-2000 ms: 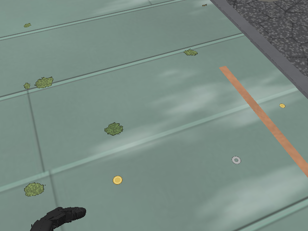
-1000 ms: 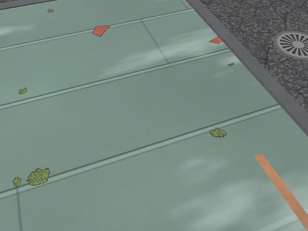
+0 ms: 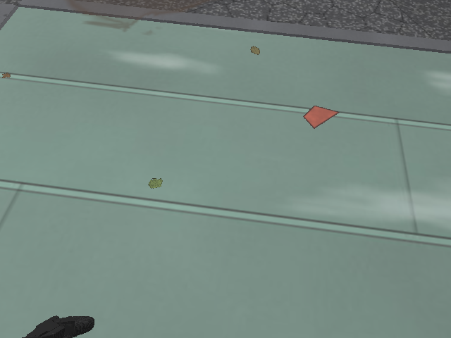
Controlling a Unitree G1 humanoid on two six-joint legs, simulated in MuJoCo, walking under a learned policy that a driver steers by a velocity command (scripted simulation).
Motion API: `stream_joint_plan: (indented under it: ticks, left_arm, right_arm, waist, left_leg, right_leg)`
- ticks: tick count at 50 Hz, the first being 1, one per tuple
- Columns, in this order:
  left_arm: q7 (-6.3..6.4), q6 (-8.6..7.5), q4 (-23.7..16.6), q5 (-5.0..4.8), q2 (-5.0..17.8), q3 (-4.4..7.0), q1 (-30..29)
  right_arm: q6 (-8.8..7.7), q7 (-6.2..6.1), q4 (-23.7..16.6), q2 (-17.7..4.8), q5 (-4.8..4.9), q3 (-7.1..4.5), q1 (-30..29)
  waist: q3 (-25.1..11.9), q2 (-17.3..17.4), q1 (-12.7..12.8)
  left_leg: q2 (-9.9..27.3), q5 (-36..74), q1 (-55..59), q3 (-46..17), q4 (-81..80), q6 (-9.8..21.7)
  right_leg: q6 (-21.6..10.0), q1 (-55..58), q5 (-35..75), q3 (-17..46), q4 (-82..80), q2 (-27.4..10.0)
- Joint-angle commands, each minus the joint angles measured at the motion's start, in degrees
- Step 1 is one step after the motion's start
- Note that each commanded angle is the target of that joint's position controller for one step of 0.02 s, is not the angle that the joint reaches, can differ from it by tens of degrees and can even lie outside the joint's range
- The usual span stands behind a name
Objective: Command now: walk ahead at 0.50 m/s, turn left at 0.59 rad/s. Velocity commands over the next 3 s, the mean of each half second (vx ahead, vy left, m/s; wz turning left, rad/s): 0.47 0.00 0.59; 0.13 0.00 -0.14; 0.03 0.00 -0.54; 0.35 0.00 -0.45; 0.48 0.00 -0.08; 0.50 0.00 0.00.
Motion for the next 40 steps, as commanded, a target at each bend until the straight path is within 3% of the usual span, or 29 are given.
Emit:
stream_joint_plan:
  ticks: [1,5,6,7,8,9,10,11,12,13,14,16,20,23,25,27,29,30,31,32,33,34,35,36,37,39,40]
  left_arm:
    - [-0.47,-0.82,-5.1,-0.72,3.4,0.4,-5.6]
    - [-1.23,-2.06,-5.7,-1.0,6.6,1.41,-4.1]
    - [-1.22,-2.44,-4.8,-0.95,7.2,1.82,-0.7]
    - [-0.96,-2.78,-3.4,-0.38,8.8,2.69,5.2]
    - [-0.54,-2.89,-2.5,0.54,12.0,3.55,14.3]
    - [-0.64,-2.01,-0.4,1.04,16.4,4.67,19.9]
    - [-0.96,-1.72,-1.1,-0.41,11.0,3.51,18.8]
    - [-0.71,-1.27,-2.2,-0.65,7.1,2.46,16.0]
    - [-0.6,-0.78,-2.6,-0.11,6.2,1.94,12.9]
    - [-0.53,-0.44,-2.2,0.19,5.0,1.54,11.1]
    - [-0.38,-0.48,-1.9,0.6,4.3,1.22,10.3]
    - [-0.37,-0.88,-1.1,0.15,4.5,1.41,10.5]
    - [-0.11,-1.12,0.0,0.0,7.5,2.4,10.9]
    - [0.65,0.07,0.0,-0.16,8.7,2.61,9.4]
    - [0.95,0.86,0.8,-0.68,9.2,2.54,11.8]
    - [0.64,1.42,2.1,-1.66,10.0,2.5,14.1]
    - [0.35,1.77,2.8,-2.67,11.1,2.59,13.5]
    - [0.21,1.85,3.1,-3.01,10.8,2.36,12.7]
    - [-0.05,1.63,3.6,-2.47,9.0,1.62,14.4]
    - [-0.54,1.09,1.9,0.26,4.9,-0.18,16.1]
    - [-1.28,1.29,3.7,-0.23,1.4,-1.85,24.0]
    - [-1.28,2.33,5.1,-2.18,7.7,-0.07,21.4]
    - [-1.06,3.14,3.4,-3.05,8.2,0.24,16.8]
    - [-0.22,4.2,3.6,-2.42,6.9,0.14,15.3]
    - [0.69,5.57,4.0,-1.66,6.8,0.43,15.5]
    - [1.92,7.65,4.4,-1.26,6.2,0.85,18.6]
    - [2.35,8.13,4.1,-1.17,6.1,1.09,19.0]
  right_arm:
    - [-0.46,-0.43,-2.9,-9.9,0.36,-2.58,1.3]
    - [0.24,-0.99,-3.0,-9.4,0.3,-2.5,1.8]
    - [0.45,-1.08,-3.4,-8.9,0.24,-2.34,0.9]
    - [0.42,-1.0,-4.1,-7.2,0.03,-1.69,0.2]
    - [0.24,-0.78,-5.5,-4.2,-0.8,-0.44,0.0]
    - [-0.34,-0.66,-7.1,-0.7,0.99,0.58,8.7]
    - [-0.33,-0.88,-5.7,-6.9,1.73,-0.26,8.7]
    - [0.01,-0.86,-6.3,-10.4,1.32,-1.19,2.5]
    - [0.32,-0.98,-7.0,-10.1,0.63,-1.29,-0.8]
    - [0.37,-0.82,-7.8,-9.4,-0.02,-1.41,-2.8]
    - [0.61,-0.44,-8.1,-8.3,0.26,-1.46,-2.5]
    - [1.27,-0.05,-8.7,-5.9,0.89,-1.05,-2.1]
    - [1.82,0.22,-11.1,-4.6,0.32,-0.53,-5.9]
    - [1.38,1.17,-12.1,-3.6,-0.14,-0.03,-9.3]
    - [1.21,2.01,-13.1,-2.8,-0.31,0.25,-12.6]
    - [1.06,2.61,-14.3,-2.7,-0.29,0.28,-14.4]
    - [0.71,2.67,-13.6,-4.5,-1.04,-0.45,-11.6]
    - [0.45,2.37,-11.7,-6.0,-1.58,-1.25,-6.7]
    - [0.31,1.64,-10.2,-9.2,-2.29,-2.25,-2.4]
    - [0.51,0.46,-9.9,-14.3,-4.29,-2.85,2.9]
    - [0.77,0.35,-10.9,-11.9,-4.63,-1.14,0.4]
    - [1.33,0.97,-10.8,-9.2,-3.19,-0.76,-0.2]
    - [1.31,1.26,-10.3,-8.4,-2.08,-0.35,-3.9]
    - [1.16,1.29,-9.6,-6.9,-1.61,0.17,-7.4]
    - [1.09,1.2,-9.4,-6.1,-1.81,0.36,-10.6]
    - [1.01,0.59,-9.0,-7.7,-2.99,-0.37,-14.7]
    - [0.97,0.18,-8.7,-7.9,-3.03,-0.59,-15.5]
  waist:
    - [-1.4,6.8,-0.7]
    - [-2.2,9.0,1.0]
    - [-3.1,9.8,3.1]
    - [-6.7,9.4,6.0]
    - [-14.6,4.0,9.8]
    - [-22.0,-16.5,6.0]
    - [-19.0,-12.4,7.1]
    - [-11.5,-6.6,8.6]
    - [-7.2,-2.7,7.7]
    - [-3.9,-2.2,6.7]
    - [-2.9,-3.6,5.3]
    - [-2.2,-4.5,4.5]
    - [-0.8,-2.3,4.4]
    - [-0.5,-2.5,5.0]
    - [-1.3,-2.5,6.6]
    - [-1.8,-2.9,6.8]
    - [-3.5,-3.6,4.0]
    - [-5.8,-2.8,0.8]
    - [-8.8,-0.6,-1.0]
    - [-17.4,9.0,-1.5]
    - [-28.3,16.1,2.0]
    - [-28.2,9.7,-0.4]
    - [-19.9,9.0,0.7]
    - [-14.6,6.5,2.3]
    - [-10.9,7.3,3.9]
    - [-8.5,9.8,6.7]
    - [-8.2,10.3,6.9]
  left_leg:
    - [11.8,9.3,-6.1,-9.5,-4.6,7.0]
    - [14.5,8.2,0.6,-16.3,2.5,5.9]
    - [13.8,10.0,0.6,-16.8,5.2,5.1]
    - [10.9,13.0,-1.2,-15.2,11.6,3.4]
    - [7.3,6.6,-8.4,-10.6,27.2,1.1]
    - [-0.2,-20.2,-29.1,-3.5,46.0,-2.9]
    - [4.4,-20.8,-36.8,-5.1,54.3,-3.5]
    - [6.5,-15.4,-38.9,-4.1,56.3,-3.7]
    - [8.6,-11.1,-37.0,-2.1,55.3,-4.0]
    - [10.2,-8.4,-35.6,-2.0,52.6,-4.0]
    - [11.8,-6.7,-32.9,-1.9,50.8,-3.8]
    - [13.0,-5.7,-31.4,-0.4,47.9,-4.0]
    - [13.7,1.2,-34.2,0.4,39.3,-5.3]
    - [12.0,10.6,-28.7,4.7,27.6,-5.5]
    - [10.1,14.1,-24.3,6.8,21.4,-5.1]
    - [8.6,12.1,-21.5,6.7,16.8,-3.8]
    - [6.7,10.0,-16.1,7.0,11.7,-1.6]
    - [5.3,14.7,-9.0,8.0,6.6,-0.2]
    - [6.8,27.8,1.1,7.2,4.6,1.3]
    - [21.4,61.0,19.6,-6.2,12.2,6.7]
    - [34.0,68.5,27.4,-20.1,12.0,16.6]
    - [30.2,56.9,21.3,-15.7,9.5,14.8]
    - [27.0,46.7,15.9,-10.5,7.0,12.1]
    - [24.5,36.8,9.1,-7.4,4.3,9.7]
    - [22.9,28.9,1.3,-4.5,1.1,8.5]
    - [21.7,21.5,-9.2,0.2,-3.4,8.5]
    - [22.0,19.0,-10.4,1.5,-4.3,9.0]
  right_leg:
    - [-0.1,9.0,6.7,-3.1,-6.7,4.4]
    - [-2.4,11.4,-1.3,-1.5,-10.6,4.7]
    - [-3.5,15.7,-2.3,-2.4,-12.3,5.1]
    - [-5.3,24.8,-2.2,-2.1,-13.0,3.9]
    - [-8.9,39.7,-5.0,6.6,-11.6,-5.4]
    - [-18.6,58.4,-17.0,33.8,-17.0,-18.6]
    - [-18.2,57.4,-30.1,39.8,-20.1,-19.5]
    - [-15.4,50.4,-29.6,30.3,-20.9,-16.9]
    - [-13.7,42.9,-22.4,22.6,-21.7,-14.5]
    - [-13.3,37.0,-16.2,17.2,-23.0,-12.3]
    - [-12.7,33.3,-12.4,12.7,-24.3,-10.7]
    - [-13.2,30.7,-8.5,7.1,-27.0,-9.7]
    - [-14.6,31.2,4.2,-0.9,-28.9,-10.7]
    - [-12.4,30.0,18.4,-10.6,-26.3,-7.7]
    - [-11.6,30.4,20.6,-12.7,-24.5,-7.3]
    - [-11.5,32.9,22.2,-11.4,-22.4,-8.5]
    - [-10.7,35.2,27.2,-10.0,-17.3,-9.1]
    - [-9.3,35.0,28.6,-10.3,-11.7,-7.5]
    - [-6.9,30.9,23.6,-11.6,-3.6,-4.4]
    - [-3.3,17.1,-4.5,-12.2,13.4,0.0]
    - [-0.6,9.4,-42.5,-3.3,27.2,4.4]
    - [-0.2,9.5,-42.1,1.4,30.0,2.3]
    - [-0.1,5.0,-40.3,-0.4,29.4,1.1]
    - [0.4,4.4,-37.1,-1.3,26.7,-0.5]
    - [1.3,7.5,-33.4,-1.8,24.5,-1.2]
    - [2.8,14.3,-27.4,-4.6,24.6,0.2]
    - [2.9,14.4,-26.3,-5.2,24.8,0.4]
Next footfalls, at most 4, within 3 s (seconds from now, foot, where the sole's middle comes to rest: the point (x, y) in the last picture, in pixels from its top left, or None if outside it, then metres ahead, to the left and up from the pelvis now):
0.16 right None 0.28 -0.15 -0.78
0.62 left None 0.45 0.17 -0.78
1.04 right None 0.45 -0.08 -0.78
1.54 left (166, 334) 0.48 0.14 -0.78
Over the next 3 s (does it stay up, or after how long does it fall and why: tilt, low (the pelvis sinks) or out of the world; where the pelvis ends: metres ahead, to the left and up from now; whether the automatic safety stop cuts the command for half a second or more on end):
stays up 1.09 -0.28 -0.01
